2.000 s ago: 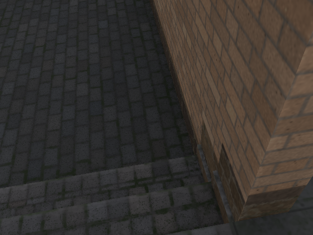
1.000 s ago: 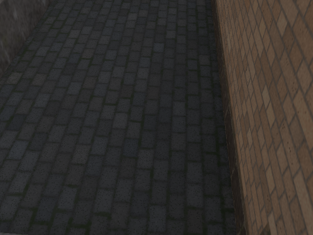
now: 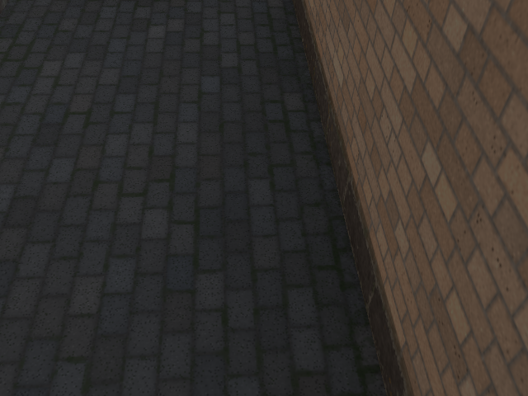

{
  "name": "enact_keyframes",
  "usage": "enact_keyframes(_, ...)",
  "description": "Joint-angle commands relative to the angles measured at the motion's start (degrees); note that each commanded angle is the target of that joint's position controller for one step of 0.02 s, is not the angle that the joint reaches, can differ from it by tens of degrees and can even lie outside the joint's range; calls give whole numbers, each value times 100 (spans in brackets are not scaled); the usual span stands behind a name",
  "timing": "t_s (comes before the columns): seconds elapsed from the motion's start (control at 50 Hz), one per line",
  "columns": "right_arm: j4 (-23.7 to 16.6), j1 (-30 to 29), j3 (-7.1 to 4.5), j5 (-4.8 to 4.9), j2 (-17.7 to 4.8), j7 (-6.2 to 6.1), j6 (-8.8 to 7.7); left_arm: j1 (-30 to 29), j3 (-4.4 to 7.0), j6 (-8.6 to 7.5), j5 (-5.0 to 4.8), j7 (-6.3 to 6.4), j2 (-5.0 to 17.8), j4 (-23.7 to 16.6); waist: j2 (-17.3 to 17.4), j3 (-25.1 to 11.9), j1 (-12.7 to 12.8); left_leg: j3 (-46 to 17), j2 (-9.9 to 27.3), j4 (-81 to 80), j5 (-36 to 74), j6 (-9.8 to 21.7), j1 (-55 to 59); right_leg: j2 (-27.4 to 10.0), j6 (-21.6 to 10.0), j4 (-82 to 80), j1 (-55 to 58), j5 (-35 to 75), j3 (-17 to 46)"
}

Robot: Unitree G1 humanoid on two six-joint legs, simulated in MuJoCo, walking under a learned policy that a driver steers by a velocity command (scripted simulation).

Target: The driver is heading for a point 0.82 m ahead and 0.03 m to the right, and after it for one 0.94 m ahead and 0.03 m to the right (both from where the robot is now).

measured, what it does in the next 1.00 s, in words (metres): goes down: right foot, then left foot 0.17 m lower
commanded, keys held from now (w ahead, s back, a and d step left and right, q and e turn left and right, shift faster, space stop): w+q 0.24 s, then w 0.16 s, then w+e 0.60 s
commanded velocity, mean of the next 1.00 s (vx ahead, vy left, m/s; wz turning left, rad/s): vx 0.47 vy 0.00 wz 0.02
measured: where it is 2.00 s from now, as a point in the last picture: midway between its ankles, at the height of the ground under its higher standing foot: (263, 359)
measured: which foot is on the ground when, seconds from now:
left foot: down 0.00-0.20, up 0.22-0.58, down 0.60-1.00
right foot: up 0.00-0.18, down 0.20-0.62, up 0.64-1.00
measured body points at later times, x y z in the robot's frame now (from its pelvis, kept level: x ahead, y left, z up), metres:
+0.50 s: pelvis +0.20 -0.01 -0.06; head +0.23 -0.01 +0.39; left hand +0.01 +0.23 -0.17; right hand +0.46 -0.20 -0.15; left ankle +0.32 +0.14 -0.76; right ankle +0.03 -0.12 -0.75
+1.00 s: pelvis +0.47 +0.00 -0.26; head +0.47 -0.02 +0.19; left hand +0.61 +0.26 -0.38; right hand +0.42 -0.27 -0.41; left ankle +0.30 +0.09 -0.92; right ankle +0.64 -0.12 -0.97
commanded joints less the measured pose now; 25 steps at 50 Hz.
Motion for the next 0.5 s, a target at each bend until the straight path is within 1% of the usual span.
enact_keyframes(0.02, -590, -299, -274, -1, -866, 32, -168, -449, 49, -118, -17, 24, 209, -429, 583, 250, 145, -1805, 1186, -850, -782, 839, -298, 31, -1, 97, -361, -183, -193)
enact_keyframes(0.04, -578, -236, -278, -13, -881, 58, -176, -555, 39, -141, -29, 46, 178, -444, 640, 290, 67, -1886, 1157, -758, -482, 833, -251, 86, 9, -83, -227, -354, -211)
enact_keyframes(0.06, -554, -264, -287, -60, -889, 48, -211, -219, 85, -195, 44, 57, 281, -290, 774, -12, 164, -2142, 1353, -505, 307, 960, -54, -71, -89, 554, -35, 145, 25)
enact_keyframes(0.08, -574, -164, -299, -30, -952, 51, -181, -362, 87, -208, -57, 92, 354, -411, 643, 167, 145, -2044, 1213, -460, 214, 898, -31, 100, -40, -206, -150, -762, -138)
enact_keyframes(0.1, -545, -197, -305, -34, -963, 52, -159, -272, 80, -229, -81, 115, 318, -371, 734, 229, 169, -2108, 1149, -392, 336, 858, -133, 156, -24, -471, 213, -853, -114)
enact_keyframes(0.12, -553, -433, -299, -54, -915, 28, -168, 199, 111, -285, -9, 123, 378, -162, 833, 10, 356, -2253, 1278, -136, 1081, 913, -225, -13, -122, -37, 741, -113, 104)
enact_keyframes(0.14, -560, -365, -316, -38, -1015, 25, -124, 260, 125, -299, -131, 149, 428, -255, 704, 189, 428, -2138, 1065, -84, 754, 823, -421, 242, -65, -920, 929, -1210, -116)
enact_keyframes(0.16, -539, -553, -312, 9, -979, 9, -117, 537, 132, -373, -168, 205, 353, -160, 561, 341, 598, -2140, 907, 187, 545, 755, -767, 187, -26, -1413, 1535, -746, -81)
enact_keyframes(0.18, -483, -733, -283, 92, -855, -39, -155, 1198, 150, -465, -105, 228, 287, 16, 236, 228, 941, -1751, 693, 937, 710, 630, -1358, -90, -61, -1920, 2658, 17, 24)
enact_keyframes(0.2, -496, -654, -181, 143, -381, -47, -232, 1857, 286, -537, 3, 286, 793, 97, -714, -45, 1048, -820, 218, 2509, -174, 366, -2099, -1272, -380, -2524, 3634, -921, 1408)
enact_keyframes(0.22, -673, -521, -181, 142, -397, -145, -250, 2011, 460, -566, -84, 287, 1470, 205, -1860, -94, 836, 39, -395, 3532, -2611, 222, -3456, -2496, -1253, -2644, 4008, -117, 3531)
enact_keyframes(0.24, -629, -1101, -294, -70, -899, -252, -228, 1858, 391, -618, -210, 225, 1014, 318, -746, 644, 829, 229, 253, 3918, -2440, 157, -4370, -2621, -1595, -2476, 3726, 429, 3257)
enact_keyframes(0.26, -569, -1419, -338, -136, -948, -220, -249, 1675, 302, -641, -230, 183, 758, 281, -58, 899, 845, 237, 413, 3846, -1858, 70, -4126, -2329, -1545, -2489, 3146, 716, 2638)
enact_keyframes(0.28, -425, -1350, -307, -151, -795, -139, -215, 1506, 247, -630, -155, 160, 589, 291, 161, 954, 656, 342, 525, 3843, -1335, 5, -3790, -1985, -1326, -2427, 2847, 1143, 2095)
enact_keyframes(0.3, -365, -1295, -298, -216, -749, -55, -170, 1557, 224, -624, -145, 174, 540, 394, -15, 936, 601, 460, 538, 3807, -1054, -49, -3667, -1771, -1196, -2335, 2769, 1947, 1660)
enact_keyframes(0.32, -202, -1210, -299, -182, -673, 20, -96, 1618, 247, -651, -44, 161, 612, 436, -344, 756, 593, 644, 487, 3921, -436, -31, -3479, -1518, -1118, -2090, 2655, 2414, 1109)
enact_keyframes(0.34, -172, -1210, -285, -125, -594, 50, -92, 1756, 239, -649, -80, 121, 603, 512, -528, 683, 594, 690, 431, 3901, -90, -32, -3210, -1414, -1011, -2052, 2425, 3100, 901)
enact_keyframes(0.36, -199, -1398, -281, -128, -560, 61, -92, 1899, 238, -640, -116, 105, 632, 597, -610, 679, 630, 797, 387, 3900, 226, -37, -3136, -1396, -967, -1960, 2262, 3453, 794)
enact_keyframes(0.38, -277, -1914, -331, -71, -660, 76, -142, 2155, 204, -734, -163, 103, 467, 737, -543, 767, 702, 443, 528, 3104, 1024, -66, -3644, -1051, -849, -1700, 2586, 2601, 512)
enact_keyframes(0.4, -305, -2212, -279, -98, -542, 101, -186, 2368, 168, -780, -179, 117, 358, 838, -598, 750, 832, 564, 453, 2643, 1573, -43, -3651, -954, -805, -1609, 2536, 2389, 441)
enact_keyframes(0.42, -363, -2538, -156, -105, -305, 167, -239, 2137, 117, -806, -182, 124, 133, 848, -373, 762, 736, 1035, 381, 1575, 3125, -129, -2582, -506, -762, -1438, 1387, 1468, -40)
enact_keyframes(0.44, -271, -2451, -37, -171, 82, 272, -306, 1928, 26, -816, -315, 121, -63, 862, -266, 510, 642, 1378, 332, 1213, 4567, -102, -929, -324, -657, -1387, 211, 958, -186)
enact_keyframes(0.46, -96, -2222, 8, -83, 205, 292, -319, 1811, 37, -791, -317, 97, -18, 991, -232, 457, 573, 1644, 294, 1316, 5056, -146, -46, -266, -637, -1147, -485, 486, -84)
enact_keyframes(0.48, -16, -2147, 55, -108, 244, 286, -316, 1839, 83, -791, -323, 102, 152, 995, -112, 428, 564, 1710, 285, 1280, 5041, -240, 374, -286, -689, -896, -775, 326, 14)
enact_keyframes(0.5, 6, -2258, 55, -103, 148, 245, -272, 1992, 64, -724, -274, 105, 216, 1091, -144, 477, 562, 1723, 309, 1259, 4736, -224, 294, -341, -747, -490, -655, 264, 149)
